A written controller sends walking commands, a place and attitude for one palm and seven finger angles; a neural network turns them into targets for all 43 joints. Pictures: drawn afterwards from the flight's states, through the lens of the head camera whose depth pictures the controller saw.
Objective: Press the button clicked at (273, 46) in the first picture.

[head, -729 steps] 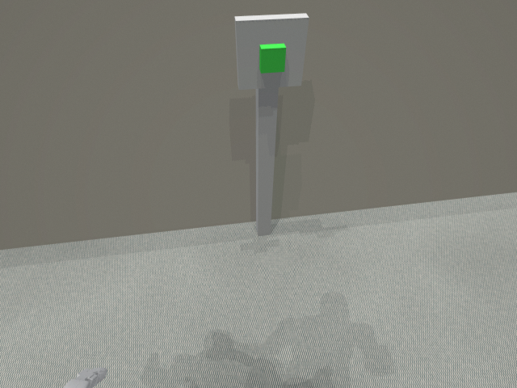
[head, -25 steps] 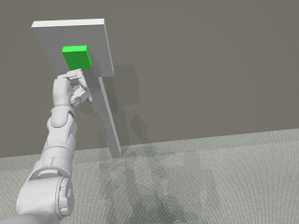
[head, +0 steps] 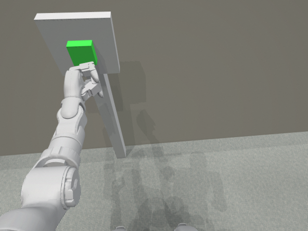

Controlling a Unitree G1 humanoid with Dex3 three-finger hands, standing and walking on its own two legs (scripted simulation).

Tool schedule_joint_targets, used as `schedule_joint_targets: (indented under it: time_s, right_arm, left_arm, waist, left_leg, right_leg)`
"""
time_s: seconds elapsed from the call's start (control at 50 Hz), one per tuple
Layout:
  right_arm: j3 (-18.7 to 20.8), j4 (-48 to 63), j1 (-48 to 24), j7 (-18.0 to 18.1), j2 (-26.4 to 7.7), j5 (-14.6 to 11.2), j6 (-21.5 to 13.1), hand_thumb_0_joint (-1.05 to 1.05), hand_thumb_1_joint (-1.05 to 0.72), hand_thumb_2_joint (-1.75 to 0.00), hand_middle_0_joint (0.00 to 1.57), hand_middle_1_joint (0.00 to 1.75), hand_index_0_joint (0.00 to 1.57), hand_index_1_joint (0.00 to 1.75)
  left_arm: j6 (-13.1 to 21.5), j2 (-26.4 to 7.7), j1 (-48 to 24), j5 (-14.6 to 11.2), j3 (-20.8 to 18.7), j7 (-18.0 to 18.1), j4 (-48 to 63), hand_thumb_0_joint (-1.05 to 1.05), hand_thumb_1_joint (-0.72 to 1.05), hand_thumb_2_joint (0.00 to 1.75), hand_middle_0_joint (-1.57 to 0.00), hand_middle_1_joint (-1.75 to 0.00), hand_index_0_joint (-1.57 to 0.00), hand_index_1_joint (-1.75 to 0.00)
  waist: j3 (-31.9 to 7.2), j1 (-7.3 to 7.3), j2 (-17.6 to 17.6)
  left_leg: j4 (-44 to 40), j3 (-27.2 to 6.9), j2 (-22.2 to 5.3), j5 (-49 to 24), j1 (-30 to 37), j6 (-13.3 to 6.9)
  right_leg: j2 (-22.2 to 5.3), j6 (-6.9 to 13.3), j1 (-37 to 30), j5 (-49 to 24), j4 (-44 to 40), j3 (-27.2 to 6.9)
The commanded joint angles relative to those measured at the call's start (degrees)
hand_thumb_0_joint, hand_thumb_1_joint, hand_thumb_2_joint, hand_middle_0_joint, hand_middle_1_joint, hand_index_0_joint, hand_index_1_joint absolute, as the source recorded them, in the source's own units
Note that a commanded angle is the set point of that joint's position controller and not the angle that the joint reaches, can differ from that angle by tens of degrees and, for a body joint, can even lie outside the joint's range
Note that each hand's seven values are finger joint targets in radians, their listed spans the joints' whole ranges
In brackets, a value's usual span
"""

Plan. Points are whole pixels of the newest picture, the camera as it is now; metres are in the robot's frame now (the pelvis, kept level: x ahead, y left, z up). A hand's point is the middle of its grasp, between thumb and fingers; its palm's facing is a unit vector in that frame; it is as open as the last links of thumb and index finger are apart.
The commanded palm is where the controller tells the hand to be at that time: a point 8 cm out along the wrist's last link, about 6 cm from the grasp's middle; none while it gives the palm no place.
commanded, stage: press the button with the knuckle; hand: left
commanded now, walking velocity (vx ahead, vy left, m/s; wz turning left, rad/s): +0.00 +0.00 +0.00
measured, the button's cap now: (83, 52) +0.56 +0.18 +0.14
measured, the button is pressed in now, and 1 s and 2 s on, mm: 0 11 0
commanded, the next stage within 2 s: hold the button down briefly in 0.92 s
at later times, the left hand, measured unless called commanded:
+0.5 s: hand (97, 74) +0.51 +0.14 +0.11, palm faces +0.06 -1.00 -0.01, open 3.2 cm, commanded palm +0.48 +0.19 +0.10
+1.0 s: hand (95, 71) +0.52 +0.15 +0.11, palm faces +0.06 -1.00 -0.03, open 2.8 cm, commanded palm +0.53 +0.19 +0.10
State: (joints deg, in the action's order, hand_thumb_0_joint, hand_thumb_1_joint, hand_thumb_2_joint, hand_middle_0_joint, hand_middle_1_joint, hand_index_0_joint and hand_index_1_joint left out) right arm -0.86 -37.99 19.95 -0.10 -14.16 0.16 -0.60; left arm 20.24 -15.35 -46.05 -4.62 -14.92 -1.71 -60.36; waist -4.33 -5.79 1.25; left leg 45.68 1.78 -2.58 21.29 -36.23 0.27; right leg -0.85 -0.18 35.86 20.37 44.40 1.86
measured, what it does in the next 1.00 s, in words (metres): stands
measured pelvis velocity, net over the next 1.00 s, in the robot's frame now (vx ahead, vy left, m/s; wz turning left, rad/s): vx -0.02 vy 0.00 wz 0.01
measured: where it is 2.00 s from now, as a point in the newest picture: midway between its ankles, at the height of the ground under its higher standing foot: outside the picture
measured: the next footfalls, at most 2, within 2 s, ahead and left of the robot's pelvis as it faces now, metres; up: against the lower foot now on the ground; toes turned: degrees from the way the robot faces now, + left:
none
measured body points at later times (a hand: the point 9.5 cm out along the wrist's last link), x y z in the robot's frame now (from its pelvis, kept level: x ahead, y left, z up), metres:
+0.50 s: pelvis +0.01 +0.00 +0.00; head +0.09 +0.00 +0.44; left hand +0.50 +0.19 +0.11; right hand +0.02 -0.27 -0.12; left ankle +0.01 +0.12 -0.71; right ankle +0.01 -0.12 -0.71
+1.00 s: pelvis -0.02 +0.00 -0.01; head +0.09 +0.02 +0.42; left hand +0.51 +0.20 +0.11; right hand -0.03 -0.26 -0.12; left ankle +0.01 +0.12 -0.71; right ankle +0.01 -0.12 -0.71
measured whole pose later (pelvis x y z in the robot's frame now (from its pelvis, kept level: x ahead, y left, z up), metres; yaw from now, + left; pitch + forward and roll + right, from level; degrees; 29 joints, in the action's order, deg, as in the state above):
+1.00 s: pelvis -0.02 +0.00 -0.01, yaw +1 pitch +17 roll -2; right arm -1.9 -39.0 23.8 -0.2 -15.7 2.2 -0.7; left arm 21.1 -25.8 -62.6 -1.1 -19.3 -3.4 -75.7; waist -3.9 -11.2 1.7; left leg 50.1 -0.2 -2.8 20.8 -46.9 0.0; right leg -0.6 -0.3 44.8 19.3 46.6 3.5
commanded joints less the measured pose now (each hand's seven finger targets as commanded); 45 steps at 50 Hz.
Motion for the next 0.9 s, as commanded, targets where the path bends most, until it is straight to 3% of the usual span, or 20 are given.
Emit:
schedule_joint_targets:
  time_s: [0.0,0.04,0.1,0.2,0.22,0.32,0.34,0.36,0.42,0.44,0.5,0.54,0.58,0.6,0.66,0.78,0.82,0.84,0.88]
  right_arm:
    - [3.07,4.72,5.21,1.21,-8.60,-0.04,-1.68,0.00,-0.90,-0.90,0.20,0.30,0.20,0.30]
    - [3.04,4.47,5.98,1.11,-8.69,0.17,-1.59,0.00,-0.90,-0.90,0.20,0.30,0.20,0.30]
    - [3.32,4.64,6.64,0.85,-8.60,0.44,-1.48,0.00,-0.90,-0.90,0.20,0.30,0.20,0.30]
    - [3.39,4.11,8.11,0.74,-8.95,0.22,-0.68,0.00,-0.90,-0.90,0.20,0.30,0.20,0.30]
    - [3.55,4.14,8.33,0.80,-9.28,0.09,-0.50,0.00,-0.90,-0.90,0.20,0.30,0.20,0.30]
    - [3.72,3.85,9.17,0.70,-9.06,0.33,-0.48,0.00,-0.90,-0.90,0.20,0.30,0.20,0.30]
    - [3.77,3.63,9.31,0.58,-9.02,0.38,-0.50,0.00,-0.90,-0.90,0.20,0.30,0.20,0.30]
    - [3.73,3.43,9.73,0.55,-9.36,0.65,-0.46,0.00,-0.90,-0.90,0.20,0.30,0.20,0.30]
    - [3.66,3.05,9.89,0.32,-9.29,0.69,-0.31,0.00,-0.90,-0.90,0.20,0.30,0.20,0.30]
    - [3.71,2.76,9.98,0.29,-9.31,0.68,-0.18,0.00,-0.90,-0.90,0.20,0.30,0.20,0.30]
    - [3.37,2.95,10.37,0.35,-9.90,0.91,0.07,0.00,-0.90,-0.90,0.20,0.30,0.20,0.30]
    - [3.20,2.82,10.51,0.49,-9.85,0.88,0.14,0.00,-0.90,-0.90,0.20,0.30,0.20,0.30]
    - [3.18,2.94,10.82,0.57,-9.97,1.00,0.01,0.00,-0.90,-0.90,0.20,0.30,0.20,0.30]
    - [3.24,3.03,11.17,0.69,-10.21,1.13,0.03,0.00,-0.90,-0.90,0.20,0.30,0.20,0.30]
    - [2.98,3.01,11.31,0.57,-9.88,1.25,-0.16,0.00,-0.90,-0.90,0.20,0.30,0.20,0.30]
    - [2.57,2.39,11.72,0.91,-10.77,1.18,-0.45,0.00,-0.90,-0.90,0.20,0.30,0.20,0.30]
    - [2.58,2.18,12.05,0.85,-10.67,1.44,-0.74,0.00,-0.90,-0.90,0.20,0.30,0.20,0.30]
    - [2.56,2.07,12.34,0.73,-10.68,1.60,-0.91,0.00,-0.90,-0.90,0.20,0.30,0.20,0.30]
    - [2.39,1.79,12.77,0.78,-11.15,1.76,-1.02,0.00,-0.90,-0.90,0.20,0.30,0.20,0.30]
  left_arm:
    - [3.66,-13.43,-29.60,-0.51,-3.54,0.76,11.47,0.00,0.90,0.90,-1.30,-1.50,-1.30,-1.50]
    - [4.67,-15.93,-30.31,-0.16,-5.13,0.70,12.00,0.00,0.90,0.90,-1.30,-1.50,-1.30,-1.50]
    - [5.97,-16.56,-28.91,0.42,-5.50,-0.08,12.56,0.00,0.90,0.90,-1.30,-1.50,-1.30,-1.50]
    - [3.87,-15.24,-28.18,0.18,-4.13,-2.51,7.04,0.00,0.90,0.90,-1.30,-1.50,-1.30,-1.50]
    - [3.49,-16.42,-28.17,-0.13,-4.95,-2.83,6.97,0.00,0.90,0.90,-1.30,-1.50,-1.30,-1.50]
    - [4.51,-14.87,-33.61,-0.99,-3.64,-3.00,10.90,0.00,0.90,0.90,-1.30,-1.50,-1.30,-1.50]
    - [4.73,-14.39,-32.65,-0.98,-3.67,-2.74,9.88,0.00,0.90,0.90,-1.30,-1.50,-1.30,-1.50]
    - [5.11,-16.18,-33.13,-0.74,-4.98,-2.29,9.88,0.00,0.90,0.90,-1.30,-1.50,-1.30,-1.50]
    - [5.05,-15.72,-34.17,0.49,-3.78,-1.63,7.95,0.00,0.90,0.90,-1.30,-1.50,-1.30,-1.50]
    - [4.58,-15.64,-34.07,0.63,-3.96,-1.33,6.22,0.00,0.90,0.90,-1.30,-1.50,-1.30,-1.50]
    - [3.60,-18.96,-36.07,1.71,-5.76,-0.64,4.14,0.00,0.90,0.90,-1.30,-1.50,-1.30,-1.50]
    - [3.03,-19.43,-38.44,2.27,-5.32,-0.56,2.18,0.00,0.90,0.90,-1.30,-1.50,-1.30,-1.50]
    - [3.03,-19.95,-40.49,2.05,-5.58,-0.74,3.24,0.00,0.90,0.90,-1.30,-1.50,-1.30,-1.50]
    - [3.38,-22.02,-40.45,1.96,-7.47,-0.76,3.25,0.00,0.90,0.90,-1.30,-1.50,-1.30,-1.50]
    - [3.96,-20.89,-41.53,1.48,-6.69,-1.33,2.82,0.00,0.90,0.90,-1.30,-1.50,-1.30,-1.50]
    - [3.44,-22.88,-46.63,2.21,-6.04,-1.14,-0.91,0.00,0.90,0.90,-1.30,-1.50,-1.30,-1.50]
    - [4.15,-21.88,-49.78,2.77,-4.68,-0.91,0.88,0.00,0.90,0.90,-1.30,-1.50,-1.30,-1.50]
    - [3.96,-20.70,-49.23,2.74,-4.15,-0.77,-0.53,0.00,0.90,0.90,-1.30,-1.50,-1.30,-1.50]
    - [3.79,-22.41,-50.36,2.67,-5.05,-0.43,-1.64,0.00,0.90,0.90,-1.30,-1.50,-1.30,-1.50]
  waist:
    - [-20.17,-1.21,-1.46]
    - [-22.31,-1.11,-1.10]
    - [-25.36,-0.63,1.27]
    - [-21.80,-1.91,0.44]
    - [-22.25,-1.78,-0.07]
    - [-24.32,-2.80,3.13]
    - [-23.74,-2.78,2.05]
    - [-24.24,-2.65,1.51]
    - [-23.26,-3.44,2.43]
    - [-22.12,-3.73,0.66]
    - [-21.08,-3.79,1.62]
    - [-20.42,-4.82,0.66]
    - [-22.38,-5.40,0.98]
    - [-24.23,-4.83,1.26]
    - [-25.50,-5.07,2.21]
    - [-20.34,-7.71,1.95]
    - [-23.19,-7.99,5.86]
    - [-23.20,-8.21,5.48]
    - [-22.76,-8.81,4.57]
  left_leg:
    - [-4.99,-0.98,2.59,-12.67,10.51,-1.60]
    - [-4.50,-0.95,2.58,-14.22,10.70,-1.68]
    - [-3.69,-0.63,2.72,-16.61,11.79,-1.63]
    - [-3.77,-0.22,2.49,-15.49,9.86,-1.71]
    - [-3.92,-0.31,2.35,-15.38,9.79,-1.65]
    - [-3.32,-0.97,2.15,-17.74,12.94,-1.52]
    - [-3.15,-1.19,2.07,-17.92,13.10,-1.52]
    - [-3.03,-1.39,2.01,-18.29,12.71,-1.55]
    - [-2.86,-1.49,2.08,-17.61,11.96,-1.55]
    - [-2.78,-1.34,2.06,-16.66,11.07,-1.65]
    - [-2.97,-1.40,2.24,-14.20,8.94,-1.71]
    - [-2.89,-1.58,2.25,-12.75,7.68,-1.86]
    - [-2.37,-1.53,2.30,-13.65,8.34,-2.01]
    - [-1.98,-1.67,2.36,-14.36,8.67,-2.00]
    - [-1.57,-1.82,2.30,-15.11,9.35,-1.73]
    - [-1.94,-2.47,2.17,-7.96,5.44,-2.04]
    - [-1.60,-3.24,2.03,-9.12,8.43,-1.71]
    - [-1.39,-3.60,1.95,-9.19,8.77,-1.65]
    - [-1.41,-3.93,1.81,-7.57,7.71,-1.69]
  right_leg:
    - [2.56,0.82,-9.52,-17.27,-5.32,-0.39]
    - [2.56,0.71,-10.44,-19.10,-4.76,-0.66]
    - [2.65,0.89,-11.71,-21.63,-3.86,-0.91]
    - [2.74,0.79,-9.88,-20.94,-4.76,-0.76]
    - [2.70,0.74,-9.96,-20.78,-4.84,-0.68]
    - [3.00,0.74,-8.09,-21.18,-4.47,-0.48]
    - [3.09,0.75,-7.42,-20.85,-4.54,-0.25]
    - [3.12,0.73,-7.72,-21.08,-4.27,-0.33]
    - [2.98,0.65,-6.34,-20.32,-4.03,-0.35]
    - [2.96,0.51,-6.08,-19.84,-4.30,-0.27]
    - [2.80,0.63,-5.53,-17.72,-4.38,-0.57]
    - [2.74,0.40,-5.08,-16.67,-4.57,-0.70]
    - [2.73,0.26,-5.38,-17.60,-4.54,-0.94]
    - [2.78,0.40,-5.89,-18.05,-4.12,-1.05]
    - [2.85,0.31,-5.67,-18.50,-3.93,-0.91]
    - [2.87,0.04,-1.24,-11.03,-5.12,-1.06]
    - [2.85,0.34,0.86,-10.43,-4.29,-0.59]
    - [2.98,0.40,1.92,-9.79,-4.20,-0.28]
    - [3.00,0.23,2.67,-8.00,-4.39,-0.23]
